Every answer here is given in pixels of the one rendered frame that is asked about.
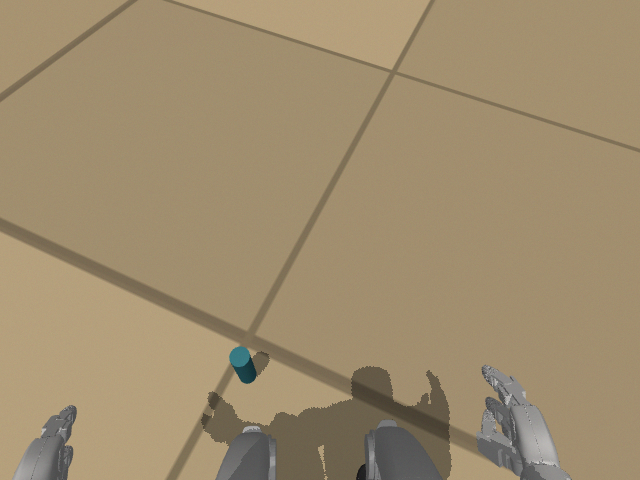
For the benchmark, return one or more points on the right robot arm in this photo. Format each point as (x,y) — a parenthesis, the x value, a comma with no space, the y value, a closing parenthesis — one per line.
(543,472)

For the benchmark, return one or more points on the right robot hand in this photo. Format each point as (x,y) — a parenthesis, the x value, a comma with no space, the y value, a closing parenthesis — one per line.
(527,439)

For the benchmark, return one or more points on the can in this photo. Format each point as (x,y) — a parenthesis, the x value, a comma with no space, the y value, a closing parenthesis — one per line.
(243,365)

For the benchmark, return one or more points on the left robot hand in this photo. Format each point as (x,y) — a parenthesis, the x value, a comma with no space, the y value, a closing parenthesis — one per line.
(47,458)

